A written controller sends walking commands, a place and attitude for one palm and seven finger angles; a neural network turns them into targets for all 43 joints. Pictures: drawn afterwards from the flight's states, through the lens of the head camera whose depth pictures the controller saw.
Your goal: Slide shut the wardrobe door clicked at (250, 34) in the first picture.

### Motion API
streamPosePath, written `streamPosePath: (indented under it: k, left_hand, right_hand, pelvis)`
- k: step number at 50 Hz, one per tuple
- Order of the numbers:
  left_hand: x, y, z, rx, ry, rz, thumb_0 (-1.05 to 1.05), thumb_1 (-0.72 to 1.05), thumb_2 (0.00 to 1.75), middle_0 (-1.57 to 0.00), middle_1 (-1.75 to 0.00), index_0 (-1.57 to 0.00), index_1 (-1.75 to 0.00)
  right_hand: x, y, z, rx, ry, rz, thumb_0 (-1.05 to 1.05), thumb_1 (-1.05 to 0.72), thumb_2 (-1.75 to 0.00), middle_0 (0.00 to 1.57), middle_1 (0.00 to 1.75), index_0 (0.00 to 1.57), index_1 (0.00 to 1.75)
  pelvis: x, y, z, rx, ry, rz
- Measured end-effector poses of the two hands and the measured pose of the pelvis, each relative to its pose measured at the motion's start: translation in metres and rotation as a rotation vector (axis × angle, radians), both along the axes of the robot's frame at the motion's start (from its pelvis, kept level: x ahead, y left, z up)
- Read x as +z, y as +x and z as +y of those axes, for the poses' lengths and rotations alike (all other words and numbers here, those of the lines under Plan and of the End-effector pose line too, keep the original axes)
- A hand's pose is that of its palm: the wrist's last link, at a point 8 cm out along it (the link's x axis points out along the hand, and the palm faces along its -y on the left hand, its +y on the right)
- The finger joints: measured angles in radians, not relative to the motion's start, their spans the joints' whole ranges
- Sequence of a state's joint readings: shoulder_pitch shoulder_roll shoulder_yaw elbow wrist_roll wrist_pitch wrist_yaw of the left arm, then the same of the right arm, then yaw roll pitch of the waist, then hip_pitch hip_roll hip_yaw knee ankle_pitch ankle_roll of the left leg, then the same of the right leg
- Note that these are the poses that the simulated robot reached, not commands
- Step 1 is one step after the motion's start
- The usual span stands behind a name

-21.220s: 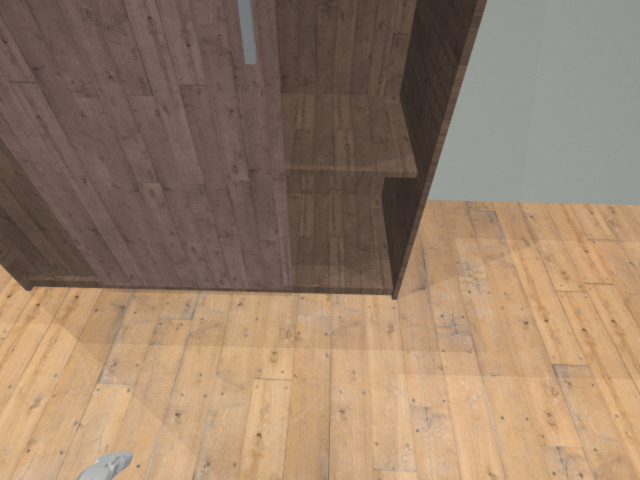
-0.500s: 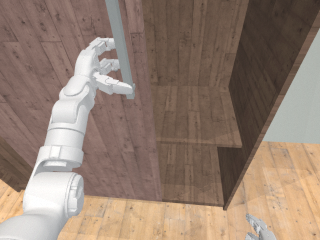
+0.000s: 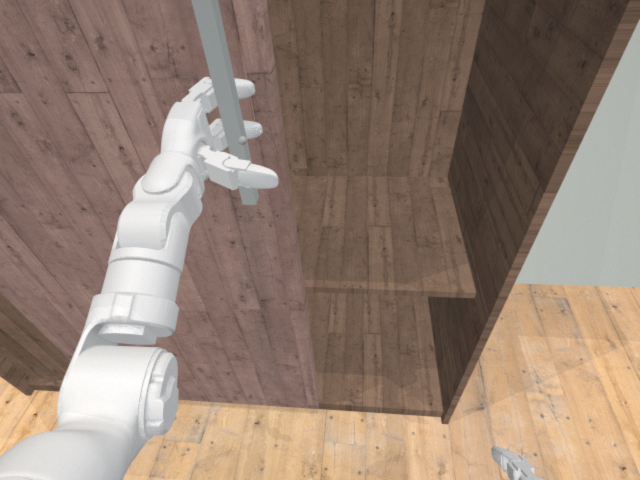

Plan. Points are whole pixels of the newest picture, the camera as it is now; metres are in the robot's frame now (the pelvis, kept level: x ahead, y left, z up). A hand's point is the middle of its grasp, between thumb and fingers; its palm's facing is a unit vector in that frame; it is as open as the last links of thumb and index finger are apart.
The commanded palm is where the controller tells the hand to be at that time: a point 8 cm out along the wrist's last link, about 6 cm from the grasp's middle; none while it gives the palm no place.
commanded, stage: slide the fingers in behind the handle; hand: left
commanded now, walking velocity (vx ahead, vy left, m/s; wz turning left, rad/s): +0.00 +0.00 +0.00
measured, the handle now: (234, 106) +0.48 +0.11 +0.27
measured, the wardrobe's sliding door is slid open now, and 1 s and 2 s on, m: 0.37 0.37 0.37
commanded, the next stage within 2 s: grip the handle and tug to test in 0.82 s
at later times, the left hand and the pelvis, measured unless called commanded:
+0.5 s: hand (248, 140) +0.43 +0.09 +0.25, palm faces -0.06 -1.00 +0.00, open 14.0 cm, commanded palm +0.40 +0.14 +0.25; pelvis +0.00 +0.00 +0.00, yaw +1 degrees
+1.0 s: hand (244, 141) +0.42 +0.09 +0.25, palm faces -0.06 -1.00 -0.01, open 14.1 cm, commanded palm +0.40 +0.14 +0.25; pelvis +0.00 +0.00 +0.00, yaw +0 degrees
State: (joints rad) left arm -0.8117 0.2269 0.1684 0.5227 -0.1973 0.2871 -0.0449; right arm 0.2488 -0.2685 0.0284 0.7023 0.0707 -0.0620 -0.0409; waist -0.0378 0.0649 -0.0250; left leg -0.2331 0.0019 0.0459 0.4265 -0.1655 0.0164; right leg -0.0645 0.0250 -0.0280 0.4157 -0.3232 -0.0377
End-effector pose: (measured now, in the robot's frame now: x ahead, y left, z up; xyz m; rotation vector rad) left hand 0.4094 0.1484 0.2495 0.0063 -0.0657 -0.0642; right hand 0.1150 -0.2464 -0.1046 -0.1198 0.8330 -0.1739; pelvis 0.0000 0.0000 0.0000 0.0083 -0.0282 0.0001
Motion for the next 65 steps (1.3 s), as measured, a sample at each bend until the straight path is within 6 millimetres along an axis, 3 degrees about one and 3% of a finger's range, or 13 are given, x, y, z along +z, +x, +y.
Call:
streamPosePath:
  k: [10, 22, 37, 49, 56, 65]
  left_hand:
    - [0.0, 0.002, -0.001, 0.006, 0.016, 0.012, -0.01, -0.5, 0.3, -0.32, -1.22, -0.3, -1.2]
    - [0.0, 0.001, -0.007, 0.008, 0.002, 0.005, -0.01, -0.5, 0.3, -0.32, -1.21, -0.29, -1.2]
    - [-0.002, -0.001, 0.004, 0.006, 0.001, -0.004, -0.01, -0.5, 0.3, -0.3, -1.2, -0.3, -1.2]
    - [0.002, -0.007, -0.004, 0.002, -0.001, -0.001, -0.01, -0.5, 0.31, -0.3, -1.2, -0.25, -1.19]
    - [0.002, -0.007, -0.004, 0.006, 0.001, 0.003, -0.01, -0.36, 0.37, -0.32, -1.22, -0.26, -1.21]
    - [0.002, -0.006, -0.004, 0.01, 0.003, -0.002, -0.01, 0.0, 0.52, -0.35, -1.27, -0.28, -1.25]
  right_hand:
    - [0.003, 0.01, -0.006, 0.006, -0.009, -0.016, 0.01, -0.9, -0.89, 0.2, 0.3, 0.2, 0.3]
    - [0.004, 0.022, 0.001, 0.031, 0.011, -0.028, 0.01, -0.9, -0.89, 0.2, 0.3, 0.2, 0.3]
    - [0.006, 0.021, 0.001, 0.018, -0.003, -0.024, 0.01, -0.9, -0.89, 0.2, 0.3, 0.2, 0.3]
    - [0.008, 0.026, 0.012, 0.031, 0.012, -0.041, 0.01, -0.9, -0.89, 0.2, 0.3, 0.2, 0.3]
    - [0.008, 0.025, 0.015, 0.037, 0.015, -0.038, 0.01, -0.9, -0.89, 0.2, 0.3, 0.2, 0.3]
    - [0.005, 0.019, 0.012, 0.027, 0.016, -0.024, 0.01, -0.9, -0.89, 0.2, 0.3, 0.2, 0.3]
  pelvis:
    - [0.0, 0.001, -0.004, 0.007, 0.0, 0.004]
    - [0.0, 0.003, -0.005, 0.01, 0.003, 0.006]
    - [0.0, 0.005, -0.001, 0.004, 0.001, 0.001]
    - [0.0, 0.003, 0.004, 0.006, 0.001, -0.006]
    - [0.0, 0.001, 0.005, 0.007, -0.001, -0.008]
    - [0.0, 0.002, 0.004, 0.004, 0.0, -0.007]
